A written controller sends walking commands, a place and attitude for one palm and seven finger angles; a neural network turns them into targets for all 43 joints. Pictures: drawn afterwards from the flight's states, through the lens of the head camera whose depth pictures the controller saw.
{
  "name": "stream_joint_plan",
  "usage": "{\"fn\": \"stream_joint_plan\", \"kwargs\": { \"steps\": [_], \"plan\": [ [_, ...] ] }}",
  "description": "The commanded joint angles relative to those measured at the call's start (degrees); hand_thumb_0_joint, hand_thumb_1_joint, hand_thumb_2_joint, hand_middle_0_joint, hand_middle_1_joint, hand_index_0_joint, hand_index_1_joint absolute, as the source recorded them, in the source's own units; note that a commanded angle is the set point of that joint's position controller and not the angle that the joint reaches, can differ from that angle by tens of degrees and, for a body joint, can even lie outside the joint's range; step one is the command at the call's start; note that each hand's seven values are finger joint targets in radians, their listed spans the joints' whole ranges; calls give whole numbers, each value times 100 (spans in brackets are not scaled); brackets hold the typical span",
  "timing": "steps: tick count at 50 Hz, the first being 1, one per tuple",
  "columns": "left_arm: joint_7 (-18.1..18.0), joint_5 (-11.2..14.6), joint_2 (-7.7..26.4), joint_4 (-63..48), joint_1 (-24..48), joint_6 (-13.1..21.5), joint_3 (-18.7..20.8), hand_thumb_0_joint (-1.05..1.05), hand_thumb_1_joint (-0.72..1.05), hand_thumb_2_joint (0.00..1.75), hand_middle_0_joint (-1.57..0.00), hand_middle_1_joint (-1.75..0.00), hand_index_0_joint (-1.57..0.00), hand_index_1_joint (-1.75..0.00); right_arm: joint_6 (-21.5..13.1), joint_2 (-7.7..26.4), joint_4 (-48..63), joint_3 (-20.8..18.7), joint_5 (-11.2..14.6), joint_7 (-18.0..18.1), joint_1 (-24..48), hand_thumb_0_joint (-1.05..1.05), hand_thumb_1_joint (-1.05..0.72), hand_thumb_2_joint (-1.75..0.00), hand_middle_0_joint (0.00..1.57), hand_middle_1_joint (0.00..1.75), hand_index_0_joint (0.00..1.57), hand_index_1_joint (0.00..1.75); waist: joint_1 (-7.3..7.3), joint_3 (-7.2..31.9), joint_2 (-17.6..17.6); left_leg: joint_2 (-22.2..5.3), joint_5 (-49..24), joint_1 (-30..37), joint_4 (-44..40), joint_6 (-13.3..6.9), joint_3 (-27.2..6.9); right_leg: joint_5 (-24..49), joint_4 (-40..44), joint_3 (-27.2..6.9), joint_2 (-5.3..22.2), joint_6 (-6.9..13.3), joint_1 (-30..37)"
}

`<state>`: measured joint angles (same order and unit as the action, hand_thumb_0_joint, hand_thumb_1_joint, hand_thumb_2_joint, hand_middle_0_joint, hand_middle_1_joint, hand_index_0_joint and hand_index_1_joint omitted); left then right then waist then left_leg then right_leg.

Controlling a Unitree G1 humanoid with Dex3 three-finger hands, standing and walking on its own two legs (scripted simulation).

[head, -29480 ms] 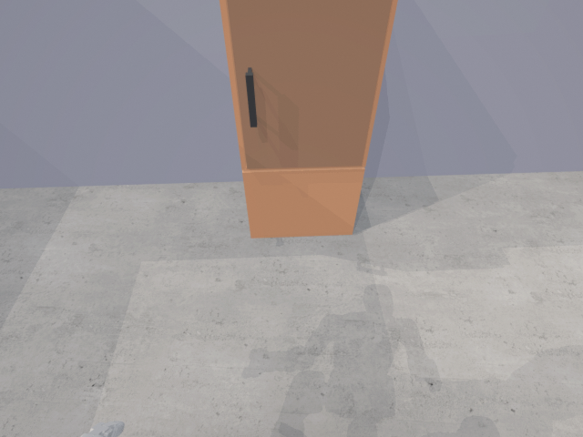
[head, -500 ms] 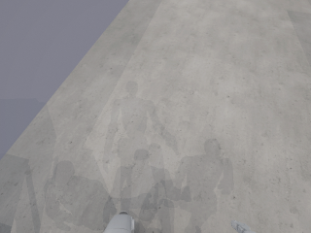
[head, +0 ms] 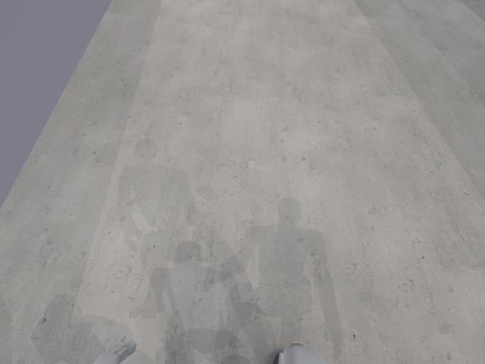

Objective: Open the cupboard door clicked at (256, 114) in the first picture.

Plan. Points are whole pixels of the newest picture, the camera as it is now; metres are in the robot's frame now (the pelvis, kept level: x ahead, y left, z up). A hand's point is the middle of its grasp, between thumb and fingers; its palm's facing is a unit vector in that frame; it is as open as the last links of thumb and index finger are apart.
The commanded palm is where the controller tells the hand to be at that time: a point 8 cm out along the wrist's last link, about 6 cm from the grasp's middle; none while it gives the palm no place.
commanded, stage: walk to a spot facing it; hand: left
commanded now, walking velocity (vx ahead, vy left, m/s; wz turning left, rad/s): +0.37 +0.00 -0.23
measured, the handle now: out of the picture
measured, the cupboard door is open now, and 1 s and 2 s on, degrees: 44 44 44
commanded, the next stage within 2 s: turn to face it in 0.20 s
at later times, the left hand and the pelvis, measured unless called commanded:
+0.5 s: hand (168, 327) +0.21 +0.16 -0.19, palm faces +0.09 -0.98 -0.15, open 7.3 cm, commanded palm none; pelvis +0.23 -0.01 -0.01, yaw +3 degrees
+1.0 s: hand (175, 257) +0.35 +0.16 -0.15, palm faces +0.30 -0.91 -0.27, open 7.4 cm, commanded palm none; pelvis +0.30 -0.06 +0.00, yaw +19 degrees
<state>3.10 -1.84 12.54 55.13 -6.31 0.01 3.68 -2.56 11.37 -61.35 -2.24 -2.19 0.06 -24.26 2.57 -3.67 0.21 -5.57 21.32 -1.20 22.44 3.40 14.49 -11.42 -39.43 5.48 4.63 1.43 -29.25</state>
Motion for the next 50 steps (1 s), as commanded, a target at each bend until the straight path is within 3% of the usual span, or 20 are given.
{"fn": "stream_joint_plan", "kwargs": {
  "steps": [1, 2, 3, 6, 9, 19, 21, 22, 23, 24, 25, 27, 31, 40, 43, 44, 45, 46, 47, 50],
  "plan": [
    [-88, -29, 682, 174, -1605, 264, 184, 0, 90, 90, -20, -30, -20, -30, -129, 821, 331, -101, 93, 12, 179, 0, -90, -90, 20, 30, 20, 30, -1007, 812, -240, -760, -3023, -1565, 1858, -474, -52, -244, 887, -200, -164, 482, 3317],
    [-192, -41, 1427, 407, -2543, 308, 401, 0, 90, 90, -20, -30, -20, -30, -171, 459, 532, -26, 198, -16, 171, 0, -90, -90, 20, 30, 20, 30, -1340, 1570, -1844, 85, -64, -3186, 3894, -184, 156, -309, 1536, -2757, 1541, 1087, 4737],
    [-255, 120, 1631, 438, -2534, 299, 393, 0, 90, 90, -20, -30, -20, -30, -163, 558, 686, -63, 210, -4, 470, 0, -90, -90, 20, 30, 20, 30, -1226, 1566, -1777, 197, 1375, -3822, 5056, -198, -702, 232, 2270, -3744, 2102, 1383, 4691],
    [-364, 141, 873, 191, -1399, 325, 176, 0, 90, 90, -20, -30, -20, -30, -123, 461, 569, -101, 163, 37, 879, 0, -90, -90, 20, 30, 20, 30, -640, 610, -700, -404, 214, -3728, 4927, -129, -1356, 2014, 2135, -2179, 1539, 1166, 3123],
    [-342, 93, 499, 141, -914, 421, 33, 0, 90, 90, -20, -30, -20, -30, 95, 121, 310, -53, 87, 0, 418, 0, -90, -90, 20, 30, 20, 30, -133, 249, -642, -359, -171, -2834, 3910, -39, -1133, 1922, 2515, -1065, 1063, 923, 1792],
    [-389, 86, 491, 535, -1192, 513, -28, 0, 90, 90, -20, -30, -20, -30, 35, 71, 546, -15, 151, -88, 1301, 0, -90, -90, 20, 30, 20, 30, -181, 59, -613, 148, -1148, -2570, 1600, -248, -838, 3448, 2109, -220, 982, 613, 2700],
    [-433, 96, 547, 526, -1092, 456, -32, 0, 90, 90, -20, -30, -20, -30, 21, 262, 393, -56, 119, -62, 790, 0, -90, -90, 20, 30, 20, 30, 84, 227, -499, 327, -1733, -1698, 990, -345, -817, 3790, 1214, 99, 857, 329, 2609],
    [-445, 122, 565, 470, -1117, 415, -24, 0, 90, 90, -20, -30, -20, -30, 9, 502, 275, -101, 83, -41, 258, 0, -90, -90, 20, 30, 20, 30, 280, 608, -133, 279, -3008, -877, 797, -486, -996, 3398, 278, 331, 655, 91, 2335],
    [-457, 187, 425, 370, -1403, 361, -24, 0, 90, 90, -20, -30, -20, -30, -4, 1010, 275, -182, 5, 15, -157, 0, -90, -90, 20, 30, 20, 30, 329, 1163, 925, -802, -4911, 261, 824, -1067, -2405, 1390, -1038, 495, 89, -256, 1257],
    [-453, 258, 285, 241, -1477, 342, -79, 0, 90, 90, -20, -30, -20, -30, 40, 1321, 254, -245, 52, 83, -427, 0, -90, -90, 20, 30, 20, 30, 340, 1553, 1736, -1916, -6562, 725, 438, -1910, -3892, -2595, -2654, 170, -499, -368, 495],
    [-492, 177, 403, 95, -1215, 258, -67, 0, 90, 90, -20, -30, -20, -30, 112, 1336, 304, -231, 87, 123, -153, 0, -90, -90, 20, 30, 20, 30, 229, 1388, 1055, -1904, -5283, 119, 134, -2030, -3823, -2670, -3125, -504, -350, -273, 428],
    [-449, 113, 346, -38, -691, 168, 12, 0, 90, 90, -20, -30, -20, -30, 120, 1071, 553, -206, 88, 185, 475, 0, -90, -90, 20, 30, 20, 30, 31, 663, 788, -1579, -3916, -909, -194, -1744, -3702, -1947, -3340, -668, -57, -387, -92],
    [-383, 91, 213, -54, -909, -21, 59, 0, 90, 90, -20, -30, -20, -30, 111, 980, 811, -179, 88, 180, 1104, 0, -90, -90, 20, 30, 20, 30, -318, 800, 491, -877, -2855, -1479, -383, -1301, -2732, -1199, -2490, -591, -102, -499, 340],
    [-407, 94, 288, -561, -423, -104, 99, 0, 90, 90, -20, -30, -20, -30, 342, 1229, 1020, -417, 43, 79, 1233, 0, -90, -90, 20, 30, 20, 30, -198, 757, 884, -581, -1346, -1779, -342, -1229, -3343, -1211, -346, -377, -463, -507, 959],
    [-434, 112, 497, -513, -884, -37, 160, 0, 90, 90, -20, -30, -20, -30, 400, 1180, 1154, -464, 108, 59, 1476, 0, -90, -90, 20, 30, 20, 30, -467, 794, 810, -224, -1202, -2417, 157, -926, -3257, -354, 1217, -388, -458, -444, 2195],
    [-478, 58, 879, -506, -1123, 17, 236, 0, 90, 90, -20, -30, -20, -30, 410, 915, 1248, -436, 162, 25, 1517, 0, -90, -90, 20, 30, 20, 30, -588, 845, -100, 231, -395, -3200, 902, -590, -2833, -680, 2092, -1187, 367, -224, 2948],
    [-510, -23, 1419, -570, -1130, 47, 326, 0, 90, 90, -20, -30, -20, -30, 388, 549, 1396, -383, 178, 4, 1566, 0, -90, -90, 20, 30, 20, 30, -656, 742, -1843, 1038, 969, -3941, 2467, -85, -1559, -486, 2680, -2847, 2028, 413, 2991],
    [-527, 24, 1450, -687, -939, 27, 265, 0, 90, 90, -20, -30, -20, -30, 399, 843, 1427, -442, 125, -22, 1650, 0, -90, -90, 20, 30, 20, 30, -603, 641, -1506, 719, 1410, -3642, 3750, -115, -1679, 244, 2623, -2807, 2579, 776, 2167],
    [-520, 31, 1240, -792, -473, 16, 184, 0, 90, 90, -20, -30, -20, -30, 444, 728, 1410, -422, 109, -75, 1431, 0, -90, -90, 20, 30, 20, 30, -277, 471, -1085, 595, 998, -3546, 4336, -139, -1735, 488, 2455, -2060, 2166, 832, 1888],
    [-502, 81, 798, -845, -194, 66, 62, 0, 90, 90, -20, -30, -20, -30, 559, 701, 1196, -384, 107, -134, 1399, 0, -90, -90, 20, 30, 20, 30, -97, 332, -1365, 342, 240, -3577, 4796, 65, -1432, 1911, 2003, -754, 1319, 471, 2002]
  ]
}}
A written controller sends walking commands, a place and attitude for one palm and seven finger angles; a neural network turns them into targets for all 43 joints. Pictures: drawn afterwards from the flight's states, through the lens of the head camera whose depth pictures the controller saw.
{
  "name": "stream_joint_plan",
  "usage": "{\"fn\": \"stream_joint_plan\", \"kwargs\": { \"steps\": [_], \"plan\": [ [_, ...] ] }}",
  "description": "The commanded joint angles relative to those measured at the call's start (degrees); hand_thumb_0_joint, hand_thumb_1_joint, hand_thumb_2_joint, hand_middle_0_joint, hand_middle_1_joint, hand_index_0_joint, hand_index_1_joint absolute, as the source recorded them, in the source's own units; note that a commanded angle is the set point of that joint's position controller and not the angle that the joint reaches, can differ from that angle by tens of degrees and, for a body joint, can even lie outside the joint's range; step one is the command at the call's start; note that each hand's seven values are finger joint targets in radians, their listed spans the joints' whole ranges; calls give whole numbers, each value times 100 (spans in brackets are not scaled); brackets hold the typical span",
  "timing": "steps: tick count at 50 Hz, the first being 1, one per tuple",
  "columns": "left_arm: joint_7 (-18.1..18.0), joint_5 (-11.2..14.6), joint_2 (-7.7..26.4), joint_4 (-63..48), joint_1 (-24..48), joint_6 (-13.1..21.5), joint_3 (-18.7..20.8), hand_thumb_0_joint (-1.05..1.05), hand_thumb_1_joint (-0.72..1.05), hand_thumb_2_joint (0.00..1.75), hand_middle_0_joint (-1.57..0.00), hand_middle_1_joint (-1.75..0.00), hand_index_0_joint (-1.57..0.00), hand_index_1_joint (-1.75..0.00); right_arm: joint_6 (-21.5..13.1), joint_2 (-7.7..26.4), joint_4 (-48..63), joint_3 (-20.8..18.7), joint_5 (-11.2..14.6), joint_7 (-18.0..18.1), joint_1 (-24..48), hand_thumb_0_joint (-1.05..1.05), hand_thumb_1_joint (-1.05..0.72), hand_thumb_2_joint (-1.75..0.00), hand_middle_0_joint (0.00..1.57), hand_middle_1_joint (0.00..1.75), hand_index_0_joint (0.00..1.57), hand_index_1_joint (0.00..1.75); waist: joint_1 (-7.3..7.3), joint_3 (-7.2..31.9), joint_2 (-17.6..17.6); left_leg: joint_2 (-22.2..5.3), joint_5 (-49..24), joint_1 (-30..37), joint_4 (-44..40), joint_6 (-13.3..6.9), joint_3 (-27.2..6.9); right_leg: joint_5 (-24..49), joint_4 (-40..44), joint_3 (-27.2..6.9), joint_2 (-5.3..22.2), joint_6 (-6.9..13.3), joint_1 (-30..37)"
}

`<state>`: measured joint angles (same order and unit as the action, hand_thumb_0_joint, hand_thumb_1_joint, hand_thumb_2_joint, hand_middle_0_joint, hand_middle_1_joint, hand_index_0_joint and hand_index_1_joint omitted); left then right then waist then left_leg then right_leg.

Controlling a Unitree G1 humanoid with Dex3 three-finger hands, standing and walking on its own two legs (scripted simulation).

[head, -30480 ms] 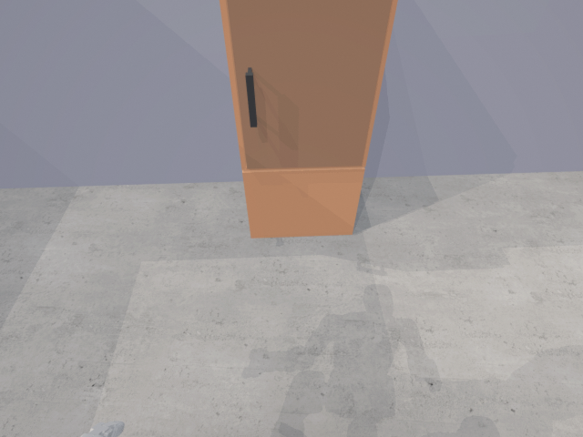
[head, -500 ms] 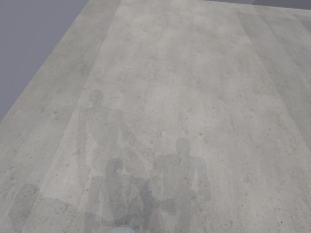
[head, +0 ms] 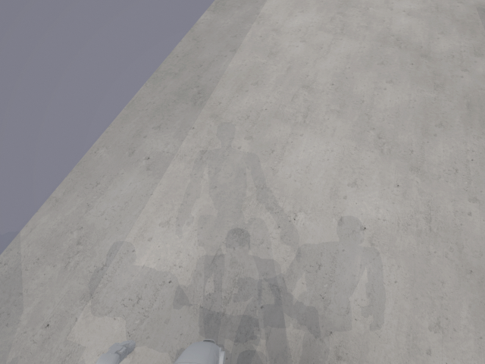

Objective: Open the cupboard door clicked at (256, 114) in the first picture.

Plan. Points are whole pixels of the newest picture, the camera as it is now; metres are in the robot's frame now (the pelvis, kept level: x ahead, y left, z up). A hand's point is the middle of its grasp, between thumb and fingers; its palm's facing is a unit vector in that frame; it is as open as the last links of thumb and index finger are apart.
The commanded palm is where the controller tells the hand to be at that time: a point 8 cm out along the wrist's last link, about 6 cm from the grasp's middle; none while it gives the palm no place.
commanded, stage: turn to face it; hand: left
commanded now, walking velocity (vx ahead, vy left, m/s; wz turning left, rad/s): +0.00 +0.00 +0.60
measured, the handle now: out of the picture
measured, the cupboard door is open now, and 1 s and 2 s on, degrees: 44 44 44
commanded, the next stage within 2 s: none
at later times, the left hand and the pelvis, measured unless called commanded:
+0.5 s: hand out of the picture +0.04 +0.24 -0.16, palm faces +0.33 -0.91 -0.26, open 7.4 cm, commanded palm none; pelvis +0.03 +0.01 +0.00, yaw +18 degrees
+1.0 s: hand out of the picture +0.02 +0.15 -0.15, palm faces +0.59 -0.77 -0.25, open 7.3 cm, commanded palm none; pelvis +0.08 -0.04 +0.01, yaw +38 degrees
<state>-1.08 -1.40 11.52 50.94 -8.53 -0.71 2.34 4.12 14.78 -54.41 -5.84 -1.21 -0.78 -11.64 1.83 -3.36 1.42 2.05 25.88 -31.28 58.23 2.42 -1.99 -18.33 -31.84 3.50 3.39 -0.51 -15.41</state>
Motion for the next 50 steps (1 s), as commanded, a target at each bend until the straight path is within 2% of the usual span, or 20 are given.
{"fn": "stream_joint_plan", "kwargs": {
  "steps": [1, 7, 9, 11, 12, 13, 14, 15, 18, 20, 29, 32, 33, 34, 35, 36, 38, 40, 44, 50],
  "plan": [
    [-87, 22, 892, -387, -113, 147, 201, 0, 90, 90, -20, -30, -20, -30, -111, 299, 556, 2, 36, -70, 251, 0, -90, -90, 20, 30, 20, 30, -84, 297, -1434, -415, -219, -517, 911, 180, 316, 3105, 1150, -367, 1409, 634, 778],
    [-73, -20, 1288, -156, -941, 168, 286, 0, 90, 90, -20, -30, -20, -30, -188, 174, 769, 181, 65, -101, 891, 0, -90, -90, 20, 30, 20, 30, -476, 583, -1331, -238, -77, 107, -1321, 143, 915, 5056, 425, 32, 1564, 597, 1847],
    [-58, -17, 1385, -187, -832, 164, 326, 0, 90, 90, -20, -30, -20, -30, -216, 238, 787, 182, 72, -91, 799, 0, -90, -90, 20, 30, 20, 30, -395, 684, -1464, -133, -252, 545, -1874, 52, 1036, 5159, 166, 154, 1584, 546, 1753],
    [-28, 26, 1407, -231, -645, 162, 336, 0, 90, 90, -20, -30, -20, -30, -234, 457, 702, 122, 48, -74, 328, 0, -90, -90, 20, 30, 20, 30, -89, 833, -1281, -61, -1127, 1619, -2775, -70, 1033, 4739, -522, 432, 1471, 274, 1172],
    [-10, 73, 1345, -325, -487, 151, 320, 0, 90, 90, -20, -30, -20, -30, -271, 774, 577, 28, 10, -59, -228, 0, -90, -90, 20, 30, 20, 30, 245, 1196, -718, -438, -2480, 2767, -3165, -241, 695, 3690, -1381, 627, 1374, 28, 398],
    [39, 120, 892, -552, -347, 109, 232, 0, 90, 90, -20, -30, -20, -30, -322, 1494, 520, -157, -36, -21, -682, 0, -90, -90, 20, 30, 20, 30, 492, 1426, 1133, -2157, -4736, 3867, -3306, -1090, -1600, -558, -2792, 738, 467, -430, -1450],
    [-3, 84, 810, -739, -9, 25, 169, 0, 90, 90, -20, -30, -20, -30, -278, 1763, 405, -194, 31, 40, -1018, 0, -90, -90, 20, 30, 20, 30, 573, 1516, 1280, -2835, -6304, 3811, -3307, -1776, -2337, -2082, -3624, -29, 232, -432, -1996],
    [-45, 55, 915, -796, 6, -38, 200, 0, 90, 90, -20, -30, -20, -30, -255, 1687, 440, -152, 15, 57, -794, 0, -90, -90, 20, 30, 20, 30, 422, 1293, 681, -2808, -4991, 3332, -3375, -1822, -1816, -1914, -3811, -367, 394, -366, -1956],
    [3, 19, 876, -466, 36, -116, 250, 0, 90, 90, -20, -30, -20, -30, -301, 1193, 702, -13, -4, 179, 83, 0, -90, -90, 20, 30, 20, 30, 69, 563, 864, -1848, -3590, 2198, -3766, -1262, -1344, -778, -3776, -540, 351, -446, -1855],
    [48, 18, 849, -364, -201, -148, 266, 0, 90, 90, -20, -30, -20, -30, -334, 1095, 741, 30, 3, 174, 302, 0, -90, -90, 20, 30, 20, 30, -126, 494, 727, -1568, -3170, 2029, -3857, -1115, -1093, -431, -3526, -455, 254, -460, -1687],
    [45, 60, 738, -599, 22, -82, 212, 0, 90, 90, -20, -30, -20, -30, -277, 1136, 715, -86, -37, 109, 229, 0, -90, -90, 20, 30, 20, 30, -78, 606, 877, -1337, -2756, 1779, -3651, -1131, -1546, -540, -1250, -223, -223, -393, -691],
    [15, 90, 837, -491, -562, 28, 256, 0, 90, 90, -20, -30, -20, -30, -250, 1027, 801, -108, 31, 113, 470, 0, -90, -90, 20, 30, 20, 30, -382, 807, 691, -1028, -2768, 1132, -2998, -840, -1552, 442, 431, -188, -298, -327, 719],
    [-30, 30, 1203, -448, -827, 105, 337, 0, 90, 90, -20, -30, -20, -30, -260, 742, 861, -73, 94, 86, 446, 0, -90, -90, 20, 30, 20, 30, -518, 975, -314, -552, -1593, 343, -2252, -471, -1150, 642, 1317, -980, 547, -139, 1626],
    [-74, -54, 1744, -464, -888, 135, 436, 0, 90, 90, -20, -30, -20, -30, -277, 363, 1000, -12, 108, 64, 451, 0, -90, -90, 20, 30, 20, 30, -572, 931, -2108, 340, 791, -558, -687, 39, 52, 1471, 1642, -2645, 2235, 546, 1837],
    [-100, -3, 1689, -477, -827, 122, 371, 0, 90, 90, -20, -30, -20, -30, -239, 665, 971, -50, 52, 50, 491, 0, -90, -90, 20, 30, 20, 30, -537, 840, -1743, -9, 1143, -378, 584, -27, -196, 2014, 1510, -2520, 2596, 955, 1105],
    [-127, 7, 1362, -553, -452, 125, 316, 0, 90, 90, -20, -30, -20, -30, -191, 608, 903, -71, 38, 25, 342, 0, -90, -90, 20, 30, 20, 30, -299, 667, -1274, -168, 691, -328, 1050, -26, -315, 2098, 1441, -1911, 2305, 985, 830],
    [-104, 45, 1035, -622, -66, 110, 209, 0, 90, 90, -20, -30, -20, -30, -104, 518, 649, -34, 27, -27, 314, 0, -90, -90, 20, 30, 20, 30, -78, 454, -1434, -341, 34, -407, 1409, 137, -34, 3042, 1094, -886, 1516, 721, 886],
    [-97, 47, 941, -587, -260, 146, 185, 0, 90, 90, -20, -30, -20, -30, -94, 402, 658, 26, 43, -71, 410, 0, -90, -90, 20, 30, 20, 30, -145, 514, -1460, -329, -147, -395, 978, 216, 217, 3894, 963, -340, 1337, 581, 1236],
    [-106, 30, 1064, -404, -768, 168, 246, 0, 90, 90, -20, -30, -20, -30, -88, 258, 701, 107, 58, -97, 790, 0, -90, -90, 20, 30, 20, 30, -369, 581, -1215, -320, -158, -197, -134, 243, 529, 4485, 798, -52, 1467, 593, 1786],
    [-85, -20, 1280, -326, -821, 136, 353, 0, 90, 90, -20, -30, -20, -30, -161, 238, 790, 172, 71, -102, 948, 0, -90, -90, 20, 30, 20, 30, -423, 567, -1413, -268, -149, 573, -1619, 44, 890, 4550, 426, 177, 1745, 657, 1636]
  ]
}}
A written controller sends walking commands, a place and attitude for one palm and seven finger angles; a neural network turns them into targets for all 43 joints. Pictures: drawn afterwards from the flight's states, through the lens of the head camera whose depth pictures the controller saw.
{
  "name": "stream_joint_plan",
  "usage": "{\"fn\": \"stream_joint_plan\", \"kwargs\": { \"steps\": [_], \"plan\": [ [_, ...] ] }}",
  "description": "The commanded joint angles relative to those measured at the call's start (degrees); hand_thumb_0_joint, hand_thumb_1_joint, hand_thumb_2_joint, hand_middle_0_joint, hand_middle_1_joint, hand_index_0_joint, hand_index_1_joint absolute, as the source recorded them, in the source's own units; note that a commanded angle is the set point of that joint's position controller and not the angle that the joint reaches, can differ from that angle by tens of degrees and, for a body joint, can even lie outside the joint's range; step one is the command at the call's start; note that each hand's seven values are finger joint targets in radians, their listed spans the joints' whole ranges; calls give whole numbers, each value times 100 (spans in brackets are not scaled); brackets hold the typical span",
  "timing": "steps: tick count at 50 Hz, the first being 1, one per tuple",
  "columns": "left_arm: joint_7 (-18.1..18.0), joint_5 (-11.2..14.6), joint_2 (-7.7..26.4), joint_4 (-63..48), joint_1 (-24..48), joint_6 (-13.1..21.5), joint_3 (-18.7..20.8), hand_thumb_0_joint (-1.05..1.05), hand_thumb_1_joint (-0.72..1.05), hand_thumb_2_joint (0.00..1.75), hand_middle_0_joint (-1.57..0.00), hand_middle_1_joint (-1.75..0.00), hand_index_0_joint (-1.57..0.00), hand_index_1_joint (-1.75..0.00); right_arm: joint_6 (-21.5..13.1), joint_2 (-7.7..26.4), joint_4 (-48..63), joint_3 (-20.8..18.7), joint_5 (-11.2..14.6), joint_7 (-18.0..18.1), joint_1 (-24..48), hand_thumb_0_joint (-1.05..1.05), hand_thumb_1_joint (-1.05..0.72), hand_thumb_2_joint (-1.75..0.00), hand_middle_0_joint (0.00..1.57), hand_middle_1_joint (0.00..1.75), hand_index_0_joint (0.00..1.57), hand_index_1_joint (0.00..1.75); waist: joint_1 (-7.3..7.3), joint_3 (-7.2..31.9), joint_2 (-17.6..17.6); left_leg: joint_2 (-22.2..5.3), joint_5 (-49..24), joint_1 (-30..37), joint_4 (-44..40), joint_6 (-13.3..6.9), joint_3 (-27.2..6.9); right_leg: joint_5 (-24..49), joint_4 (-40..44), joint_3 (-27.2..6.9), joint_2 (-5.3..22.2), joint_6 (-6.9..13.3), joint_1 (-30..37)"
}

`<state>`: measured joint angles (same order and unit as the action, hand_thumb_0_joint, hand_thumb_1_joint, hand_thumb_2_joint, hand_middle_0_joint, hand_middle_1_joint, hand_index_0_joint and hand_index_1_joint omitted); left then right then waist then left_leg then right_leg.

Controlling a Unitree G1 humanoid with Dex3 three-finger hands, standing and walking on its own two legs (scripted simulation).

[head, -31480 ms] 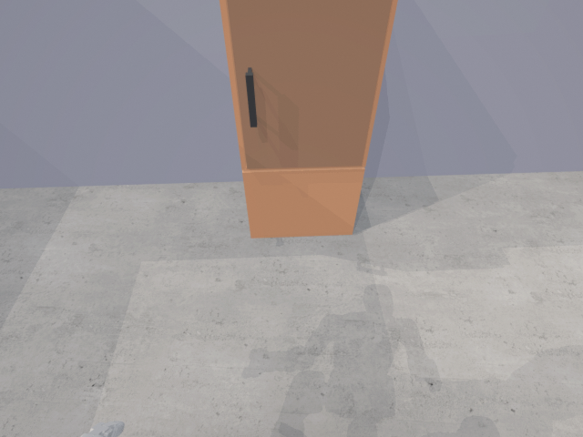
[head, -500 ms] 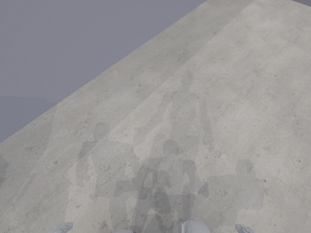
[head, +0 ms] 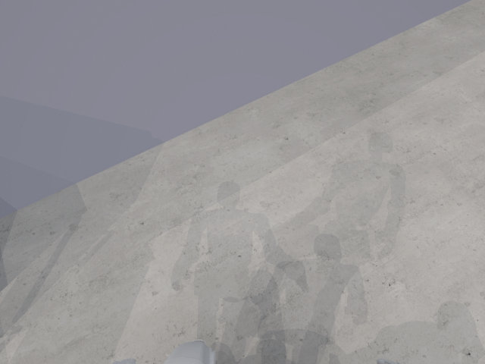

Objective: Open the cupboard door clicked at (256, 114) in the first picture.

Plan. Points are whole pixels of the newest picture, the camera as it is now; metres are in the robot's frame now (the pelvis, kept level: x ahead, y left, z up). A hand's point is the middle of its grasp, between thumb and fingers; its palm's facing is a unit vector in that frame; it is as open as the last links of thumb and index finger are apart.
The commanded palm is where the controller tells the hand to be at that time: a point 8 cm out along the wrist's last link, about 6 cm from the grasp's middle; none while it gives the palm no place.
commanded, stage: turn to face it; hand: left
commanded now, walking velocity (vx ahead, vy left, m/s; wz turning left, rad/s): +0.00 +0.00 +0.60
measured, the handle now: out of the picture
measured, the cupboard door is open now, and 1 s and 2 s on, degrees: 44 44 44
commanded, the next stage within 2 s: none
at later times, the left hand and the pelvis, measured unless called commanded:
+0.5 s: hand out of the picture +0.09 +0.23 -0.16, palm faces +0.26 -0.93 -0.26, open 7.4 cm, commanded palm none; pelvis +0.02 -0.01 +0.00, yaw +16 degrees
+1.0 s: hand out of the picture -0.07 +0.19 -0.20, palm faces +0.59 -0.77 -0.23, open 7.4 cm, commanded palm none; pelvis +0.03 -0.01 -0.02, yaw +36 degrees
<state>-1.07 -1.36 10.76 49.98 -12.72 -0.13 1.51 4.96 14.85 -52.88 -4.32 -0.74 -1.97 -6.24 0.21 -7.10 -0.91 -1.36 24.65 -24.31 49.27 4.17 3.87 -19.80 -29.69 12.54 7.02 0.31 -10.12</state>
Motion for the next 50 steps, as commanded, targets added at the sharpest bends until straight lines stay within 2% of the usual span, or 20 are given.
{"fn": "stream_joint_plan", "kwargs": {
  "steps": [1, 3, 4, 5, 7, 9, 13, 22, 25, 26, 27, 28, 29, 33, 40, 45, 46, 47, 48, 50],
  "plan": [
    [-71, -28, 1355, -206, -358, 70, 435, 0, 90, 90, -20, -30, -20, -30, -256, 264, 645, 9, 23, 20, 312, 0, -90, -90, 20, 30, 20, 30, -203, 967, -1164, 123, -154, 167, -1049, -173, 341, 4606, 38, -668, 1358, 499, 975],
    [-29, 36, 1412, -273, -152, 64, 454, 0, 90, 90, -20, -30, -20, -30, -296, 481, 508, -53, -18, 37, -294, 0, -90, -90, 20, 30, 20, 30, 184, 1203, -807, 201, -1188, 1313, -2001, -316, 355, 4103, -811, -291, 1220, 183, 339],
    [-1, 73, 1253, -366, -26, 39, 427, 0, 90, 90, -20, -30, -20, -30, -341, 932, 403, -172, -53, 59, -794, 0, -90, -90, 20, 30, 20, 30, 492, 1531, 156, -520, -2548, 2449, -2339, -646, -540, 2579, -1890, -99, 896, -132, -715],
    [34, 113, 799, -639, 216, 7, 297, 0, 90, 90, -20, -30, -20, -30, -367, 1587, 380, -344, -82, 109, -1236, 0, -90, -90, 20, 30, 20, 30, 713, 1618, 1892, -2243, -5020, 3044, -2633, -1646, -2929, -1765, -3359, -213, -37, -570, -2379],
    [-37, 46, 973, -790, 603, -117, 305, 0, 90, 90, -20, -30, -20, -30, -341, 1513, 326, -263, -50, 201, -1149, 0, -90, -90, 20, 30, 20, 30, 551, 1363, 834, -2273, -4332, 2426, -2660, -1975, -2496, -1633, -3926, -1223, 64, -441, -2529],
    [-14, 30, 986, -514, 564, -170, 352, 0, 90, 90, -20, -30, -20, -30, -360, 1195, 544, -192, -60, 285, -452, 0, -90, -90, 20, 30, 20, 30, 285, 930, 1101, -1647, -3272, 1632, -2905, -1604, -2191, -870, -3972, -1388, 38, -493, -2431],
    [67, 6, 940, -330, 201, -217, 367, 0, 90, 90, -20, -30, -20, -30, -421, 1044, 593, -111, -41, 272, -171, 0, -90, -90, 20, 30, 20, 30, -23, 843, 784, -1117, -2357, 1204, -3133, -1282, -1724, -145, -3548, -1333, -128, -535, -2056],
    [38, 59, 808, -595, 611, -129, 286, 0, 90, 90, -20, -30, -20, -30, -380, 1093, 454, -240, -73, 241, -492, 0, -90, -90, 20, 30, 20, 30, 140, 1100, 1160, -942, -3068, 1395, -2706, -1336, -2277, -447, -1449, -1169, -598, -492, -1310],
    [2, 101, 871, -484, 121, -52, 321, 0, 90, 90, -20, -30, -20, -30, -347, 1039, 524, -271, -22, 248, -267, 0, -90, -90, 20, 30, 20, 30, -117, 1252, 1062, -723, -3157, 826, -2241, -1111, -2370, 344, -52, -1116, -733, -415, -93],
    [-24, 81, 1091, -422, -195, 15, 366, 0, 90, 90, -20, -30, -20, -30, -351, 885, 571, -249, 30, 231, -182, 0, -90, -90, 20, 30, 20, 30, -284, 1350, 601, -443, -2481, 310, -1870, -849, -2228, 903, 803, -1376, -434, -362, 711],
    [-83, -7, 1569, -370, -371, 74, 481, 0, 90, 90, -20, -30, -20, -30, -366, 473, 655, -209, 81, 200, -260, 0, -90, -90, 20, 30, 20, 30, -346, 1443, -942, 276, -610, -819, -751, -385, -1320, 1346, 1391, -2742, 1033, 49, 1592],
    [-101, -30, 1800, -409, -322, 60, 470, 0, 90, 90, -20, -30, -20, -30, -360, 481, 738, -203, 38, 193, -204, 0, -90, -90, 20, 30, 20, 30, -347, 1284, -1595, 601, 1224, -1117, 727, -145, -674, 2275, 1378, -3540, 2221, 719, 1040],
    [-112, 2, 1590, -441, -135, 63, 395, 0, 90, 90, -20, -30, -20, -30, -316, 616, 683, -209, -13, 167, -279, 0, -90, -90, 20, 30, 20, 30, -216, 1098, -1072, 288, 1020, -1012, 1626, -189, -878, 2489, 1190, -3013, 2076, 940, 538],
    [-109, 54, 980, -524, 368, 78, 260, 0, 90, 90, -20, -30, -20, -30, -175, 444, 404, -158, -8, 71, -317, 0, -90, -90, 20, 30, 20, 30, 101, 752, -1276, 4, -6, -1106, 1964, 29, -486, 3820, 843, -1326, 1026, 576, 600],
    [-87, -8, 1305, -290, -310, 69, 383, 0, 90, 90, -20, -30, -20, -30, -185, 221, 540, -32, 19, 1, 331, 0, -90, -90, 20, 30, 20, 30, -254, 772, -1071, 63, 42, -432, 28, 2, 121, 4107, 580, -890, 1236, 591, 930],
    [-40, -7, 1428, -268, -191, 37, 462, 0, 90, 90, -20, -30, -20, -30, -268, 332, 572, -41, 16, 24, 68, 0, -90, -90, 20, 30, 20, 30, -59, 967, -1074, 193, -522, 646, -1383, -195, 339, 3776, -82, -582, 1318, 379, 545],
    [-16, 22, 1394, -278, -107, 29, 459, 0, 90, 90, -20, -30, -20, -30, -300, 463, 523, -80, -3, 24, -254, 0, -90, -90, 20, 30, 20, 30, 144, 1127, -748, 188, -1082, 1304, -2026, -273, 233, 3489, -682, -383, 1212, 166, 198],
    [10, 65, 1229, -381, -51, 0, 435, 0, 90, 90, -20, -30, -20, -30, -354, 944, 421, -199, -43, 53, -756, 0, -90, -90, 20, 30, 20, 30, 437, 1507, 295, -578, -2391, 2407, -2402, -622, -742, 2117, -1806, -123, 854, -169, -799],
    [42, 103, 789, -661, 249, -36, 298, 0, 90, 90, -20, -30, -20, -30, -374, 1608, 379, -369, -69, 109, -1229, 0, -90, -90, 20, 30, 20, 30, 701, 1576, 1944, -2191, -4745, 2929, -2703, -1571, -3007, -1862, -3206, -237, -46, -590, -2393],
    [-7, 35, 953, -721, 616, -154, 308, 0, 90, 90, -20, -30, -20, -30, -358, 1521, 315, -306, -47, 225, -1166, 0, -90, -90, 20, 30, 20, 30, 557, 1419, 904, -2202, -4347, 2510, -2715, -1899, -2644, -1543, -3887, -1228, 89, -438, -2651]
  ]
}}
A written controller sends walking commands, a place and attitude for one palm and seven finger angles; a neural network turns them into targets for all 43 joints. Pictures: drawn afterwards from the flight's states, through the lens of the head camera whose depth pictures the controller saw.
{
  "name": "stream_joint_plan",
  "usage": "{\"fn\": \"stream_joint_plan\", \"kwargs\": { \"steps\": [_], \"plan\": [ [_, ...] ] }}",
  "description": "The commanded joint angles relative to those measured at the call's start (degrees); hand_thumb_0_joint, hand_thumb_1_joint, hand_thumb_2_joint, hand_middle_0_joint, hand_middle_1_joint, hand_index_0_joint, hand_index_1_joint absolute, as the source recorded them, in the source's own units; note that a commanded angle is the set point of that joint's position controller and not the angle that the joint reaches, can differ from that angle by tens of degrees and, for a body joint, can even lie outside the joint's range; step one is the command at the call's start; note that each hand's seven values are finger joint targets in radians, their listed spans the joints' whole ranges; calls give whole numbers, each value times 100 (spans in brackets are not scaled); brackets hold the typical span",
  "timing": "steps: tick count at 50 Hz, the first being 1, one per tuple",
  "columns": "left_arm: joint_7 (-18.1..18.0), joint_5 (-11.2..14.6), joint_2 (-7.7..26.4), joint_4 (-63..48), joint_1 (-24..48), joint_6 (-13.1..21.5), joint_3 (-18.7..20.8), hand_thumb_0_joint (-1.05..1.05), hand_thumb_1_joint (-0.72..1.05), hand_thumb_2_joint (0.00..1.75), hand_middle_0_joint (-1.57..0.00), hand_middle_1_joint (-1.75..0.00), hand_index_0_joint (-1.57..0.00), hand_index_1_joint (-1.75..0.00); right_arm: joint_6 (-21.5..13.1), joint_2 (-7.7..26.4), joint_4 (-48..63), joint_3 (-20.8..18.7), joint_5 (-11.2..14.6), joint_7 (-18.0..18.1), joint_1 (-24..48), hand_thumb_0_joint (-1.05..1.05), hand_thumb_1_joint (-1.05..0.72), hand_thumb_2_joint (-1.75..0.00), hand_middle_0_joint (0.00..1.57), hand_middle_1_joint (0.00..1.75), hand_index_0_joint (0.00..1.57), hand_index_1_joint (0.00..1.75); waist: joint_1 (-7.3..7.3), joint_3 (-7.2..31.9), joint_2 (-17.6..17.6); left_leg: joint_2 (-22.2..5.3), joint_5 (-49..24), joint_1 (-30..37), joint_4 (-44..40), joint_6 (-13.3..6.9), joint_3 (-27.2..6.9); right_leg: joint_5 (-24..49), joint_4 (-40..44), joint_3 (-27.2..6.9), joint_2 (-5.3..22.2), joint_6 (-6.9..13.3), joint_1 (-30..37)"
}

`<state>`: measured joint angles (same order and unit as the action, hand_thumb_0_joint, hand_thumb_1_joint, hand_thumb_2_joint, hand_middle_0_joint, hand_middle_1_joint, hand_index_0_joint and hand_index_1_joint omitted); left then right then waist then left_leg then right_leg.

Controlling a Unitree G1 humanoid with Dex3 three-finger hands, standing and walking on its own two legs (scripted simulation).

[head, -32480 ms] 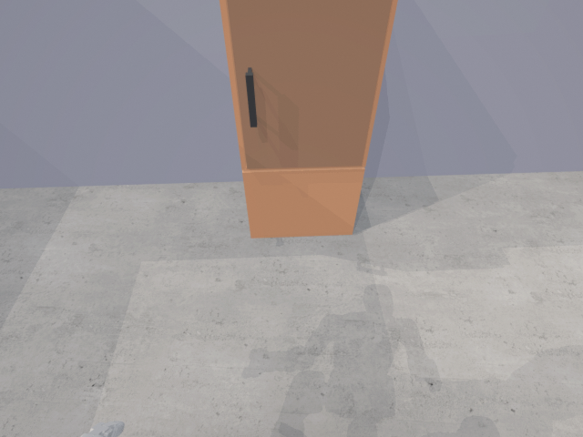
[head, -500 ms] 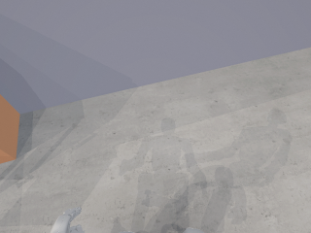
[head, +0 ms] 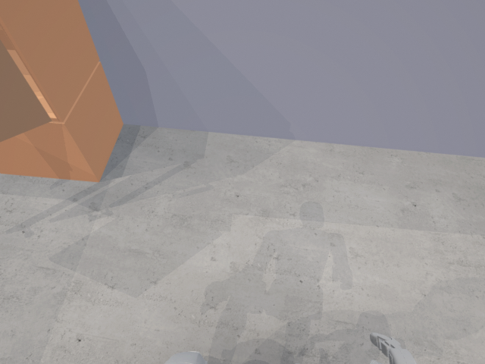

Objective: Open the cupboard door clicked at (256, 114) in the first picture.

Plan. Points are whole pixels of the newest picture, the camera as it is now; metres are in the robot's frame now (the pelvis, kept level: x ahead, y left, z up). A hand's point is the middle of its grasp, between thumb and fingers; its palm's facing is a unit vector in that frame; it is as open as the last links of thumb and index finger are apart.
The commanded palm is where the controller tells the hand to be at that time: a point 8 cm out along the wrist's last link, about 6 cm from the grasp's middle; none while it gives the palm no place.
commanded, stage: turn to face it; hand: left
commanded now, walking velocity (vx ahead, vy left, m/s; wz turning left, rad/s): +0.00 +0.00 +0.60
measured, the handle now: out of the picture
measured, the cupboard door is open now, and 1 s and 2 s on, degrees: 44 44 44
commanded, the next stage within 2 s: take the last steps up to it in 1.26 s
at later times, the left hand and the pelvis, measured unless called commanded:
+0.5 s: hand out of the picture +0.10 +0.18 -0.13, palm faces +0.24 -0.93 -0.29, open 7.4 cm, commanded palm none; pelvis +0.02 -0.05 +0.01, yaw +16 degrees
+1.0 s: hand out of the picture -0.07 +0.19 -0.17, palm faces +0.58 -0.78 -0.24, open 7.4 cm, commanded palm none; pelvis +0.03 -0.01 +0.01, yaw +34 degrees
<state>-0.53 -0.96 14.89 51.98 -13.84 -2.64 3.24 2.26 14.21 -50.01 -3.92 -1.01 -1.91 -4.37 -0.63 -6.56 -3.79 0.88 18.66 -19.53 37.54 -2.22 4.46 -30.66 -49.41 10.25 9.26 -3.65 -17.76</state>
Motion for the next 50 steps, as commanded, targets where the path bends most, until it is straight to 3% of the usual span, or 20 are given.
{"fn": "stream_joint_plan", "kwargs": {
  "steps": [1, 3, 6, 15, 20, 21, 22, 23, 24, 26, 29, 34, 39, 42, 43, 44, 45, 46, 48, 50],
  "plan": [
    [-66, -8, 483, -824, 788, 101, 148, 0, 90, 90, -20, -30, -20, -30, -121, 1372, 143, -307, -30, 278, -1095, 0, -90, -90, 20, 30, 20, 30, 539, 1283, 1315, -2061, -3493, 1772, -1535, -1081, -2563, -76, -1977, -1060, -143, -83, -1846],
    [-22, -26, 550, -597, 553, 60, 179, 0, 90, 90, -20, -30, -20, -30, -135, 1150, 248, -194, -19, 306, -579, 0, -90, -90, 20, 30, 20, 30, 258, 960, 1246, -1581, -2965, 1275, -1718, -757, -1978, 640, -2010, -1184, -228, -125, -1652],
    [13, -35, 543, -492, 361, 53, 189, 0, 90, 90, -20, -30, -20, -30, -187, 1061, 234, -143, 6, 301, -525, 0, -90, -90, 20, 30, 20, 30, 100, 935, 1075, -1278, -2698, 1162, -1816, -608, -1770, 1040, -1734, -1131, -338, -166, -1452],
    [-24, 17, 447, -768, 892, 84, 122, 0, 90, 90, -20, -30, -20, -30, -124, 1134, 98, -250, -47, 256, -791, 0, -90, -90, 20, 30, 20, 30, 250, 863, 1280, -1184, -2301, 981, -1697, -737, -2443, 697, -33, -1066, -688, -155, -908],
    [-67, 77, 476, -653, 292, 180, 157, 0, 90, 90, -20, -30, -20, -30, -67, 1061, 174, -300, -5, 258, -495, 0, -90, -90, 20, 30, 20, 30, -38, 1128, 1307, -865, -2490, 305, -1142, -482, -2673, 1400, 1855, -957, -992, -7, 718],
    [-94, 58, 667, -592, 1, 244, 197, 0, 90, 90, -20, -30, -20, -30, -73, 917, 223, -284, 47, 244, -437, 0, -90, -90, 20, 30, 20, 30, -205, 1219, 859, -635, -1829, -273, -776, -246, -2546, 1938, 2716, -1197, -714, 26, 1567],
    [-145, -20, 1096, -566, -164, 306, 296, 0, 90, 90, -20, -30, -20, -30, -95, 548, 279, -244, 103, 210, -538, 0, -90, -90, 20, 30, 20, 30, -262, 1406, -574, 19, -67, -1297, 256, 192, -1702, 2128, 3341, -2442, 660, 415, 2486],
    [-168, -65, 1338, -606, -137, 298, 304, 0, 90, 90, -20, -30, -20, -30, -88, 520, 383, -243, 69, 211, -468, 0, -90, -90, 20, 30, 20, 30, -261, 1194, -1284, 483, 1768, -1630, 1745, 491, -836, 2994, 3408, -3442, 1933, 1108, 1929],
    [-175, -26, 1181, -637, 20, 294, 220, 0, 90, 90, -20, -30, -20, -30, -45, 682, 311, -259, 9, 176, -553, 0, -90, -90, 20, 30, 20, 30, -123, 1038, -767, 154, 1626, -1451, 2710, 442, -1024, 3256, 3243, -2952, 1836, 1331, 1319],
    [-187, 17, 656, -719, 558, 305, 128, 0, 90, 90, -20, -30, -20, -30, 63, 574, 47, -278, -1, 130, -732, 0, -90, -90, 20, 30, 20, 30, 225, 797, -918, -74, 879, -1561, 3328, 572, -902, 4199, 2998, -1936, 1054, 1052, 1258],
    [-163, 35, 536, -672, 346, 343, 88, 0, 90, 90, -20, -30, -20, -30, 109, 475, 42, -195, 25, 64, -498, 0, -90, -90, 20, 30, 20, 30, 159, 723, -884, -162, 461, -1566, 3093, 687, -537, 5210, 2782, -983, 728, 899, 1537],
    [-160, -5, 727, -470, -262, 341, 169, 0, 90, 90, -20, -30, -20, -30, 114, 314, 148, -92, 29, 25, 65, 0, -90, -90, 20, 30, 20, 30, -125, 732, -681, -194, 550, -1319, 1835, 685, -148, 5575, 2608, -692, 928, 945, 1962],
    [-135, -68, 918, -393, -320, 316, 251, 0, 90, 90, -20, -30, -20, -30, 43, 274, 250, -38, 46, 12, 241, 0, -90, -90, 20, 30, 20, 30, -173, 714, -874, -117, 620, -577, 629, 496, 160, 5495, 2316, -539, 1146, 991, 1686],
    [-82, -19, 976, -384, -127, 299, 265, 0, 90, 90, -20, -30, -20, -30, -19, 453, 160, -76, 16, 42, -326, 0, -90, -90, 20, 30, 20, 30, 208, 933, -670, 47, -341, 716, -626, 331, 263, 5011, 1472, -162, 974, 632, 1036],
    [-56, 24, 887, -442, -10, 284, 241, 0, 90, 90, -20, -30, -20, -30, -65, 774, 43, -163, -9, 58, -824, 0, -90, -90, 20, 30, 20, 30, 506, 1263, 28, -348, -1518, 1755, -1052, 130, -201, 4094, 544, 59, 782, 355, 306],
    [-12, 73, 431, -652, 71, 254, 140, 0, 90, 90, -20, -30, -20, -30, -130, 1481, -4, -336, -61, 100, -1274, 0, -90, -90, 20, 30, 20, 30, 714, 1543, 1883, -2140, -3736, 2624, -1369, -754, -2606, -9, -979, 131, -152, -103, -1346],
    [-65, 41, 438, -778, 365, 170, 80, 0, 90, 90, -20, -30, -20, -30, -91, 1667, -94, -345, 3, 175, -1520, 0, -90, -90, 20, 30, 20, 30, 740, 1728, 1623, -2626, -4836, 2437, -1384, -1311, -2947, -913, -1640, -735, -277, -26, -1518],
    [-83, 40, 487, -805, 528, 135, 83, 0, 90, 90, -20, -30, -20, -30, -95, 1487, -35, -285, -2, 233, -1325, 0, -90, -90, 20, 30, 20, 30, 635, 1426, 962, -2558, -4457, 2160, -1408, -1355, -2526, -623, -1804, -953, -123, 4, -1569],
    [-86, 13, 459, -515, 486, 94, 124, 0, 90, 90, -20, -30, -20, -30, -152, 1133, 88, -165, -28, 345, -785, 0, -90, -90, 20, 30, 20, 30, 399, 1110, 1406, -1961, -4005, 1584, -1547, -1045, -2120, 41, -1949, -1160, -161, -58, -1541],
    [-41, -10, 456, -327, 219, 40, 141, 0, 90, 90, -20, -30, -20, -30, -190, 950, 114, -65, -14, 362, -534, 0, -90, -90, 20, 30, 20, 30, 160, 924, 1191, -1593, -3847, 1361, -1673, -803, -1612, 614, -1982, -1150, -264, -71, -1410]
  ]
}}
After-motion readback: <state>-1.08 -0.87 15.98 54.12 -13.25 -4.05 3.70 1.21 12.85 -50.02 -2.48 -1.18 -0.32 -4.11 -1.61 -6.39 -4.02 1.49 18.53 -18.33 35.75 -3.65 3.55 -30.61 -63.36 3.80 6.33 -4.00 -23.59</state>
